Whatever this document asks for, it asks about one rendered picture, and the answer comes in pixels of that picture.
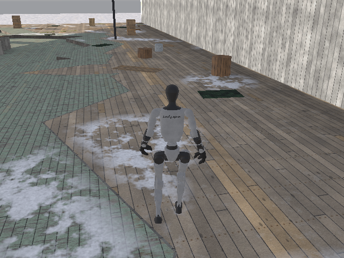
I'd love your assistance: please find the robot left upper arm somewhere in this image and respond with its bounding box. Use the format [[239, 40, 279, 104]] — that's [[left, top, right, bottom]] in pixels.
[[146, 108, 161, 137]]

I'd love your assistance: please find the robot left hand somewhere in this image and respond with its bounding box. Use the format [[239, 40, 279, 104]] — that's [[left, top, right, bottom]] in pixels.
[[140, 145, 152, 155]]

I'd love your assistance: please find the robot right forearm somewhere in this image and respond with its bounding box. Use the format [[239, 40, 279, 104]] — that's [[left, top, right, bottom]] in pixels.
[[193, 130, 205, 153]]

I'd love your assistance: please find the robot right upper arm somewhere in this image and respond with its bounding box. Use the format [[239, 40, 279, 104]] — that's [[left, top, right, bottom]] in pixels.
[[183, 108, 198, 138]]

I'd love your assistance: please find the left robot thigh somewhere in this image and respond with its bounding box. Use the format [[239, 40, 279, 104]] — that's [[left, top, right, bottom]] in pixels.
[[154, 150, 164, 189]]

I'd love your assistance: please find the robot left forearm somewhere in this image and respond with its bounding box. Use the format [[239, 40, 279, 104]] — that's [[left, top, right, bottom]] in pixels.
[[141, 129, 151, 147]]

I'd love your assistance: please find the humanoid robot torso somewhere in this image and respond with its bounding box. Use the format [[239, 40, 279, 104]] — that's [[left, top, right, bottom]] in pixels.
[[160, 106, 185, 161]]

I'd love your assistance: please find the robot right hand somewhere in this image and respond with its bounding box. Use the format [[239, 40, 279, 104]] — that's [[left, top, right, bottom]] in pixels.
[[194, 151, 206, 164]]

